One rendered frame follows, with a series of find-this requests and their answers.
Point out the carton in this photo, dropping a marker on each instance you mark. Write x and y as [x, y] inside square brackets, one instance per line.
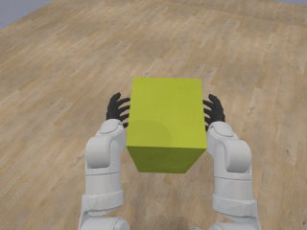
[166, 128]

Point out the right robot forearm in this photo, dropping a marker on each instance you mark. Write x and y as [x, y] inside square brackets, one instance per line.
[233, 196]

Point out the left robot forearm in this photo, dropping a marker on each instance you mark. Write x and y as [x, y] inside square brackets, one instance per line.
[102, 168]

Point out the robot right hand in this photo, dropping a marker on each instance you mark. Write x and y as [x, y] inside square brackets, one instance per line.
[216, 113]

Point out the left robot upper arm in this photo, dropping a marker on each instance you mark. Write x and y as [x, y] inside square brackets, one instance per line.
[106, 223]

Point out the robot left hand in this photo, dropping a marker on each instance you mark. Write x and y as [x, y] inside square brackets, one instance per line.
[113, 112]

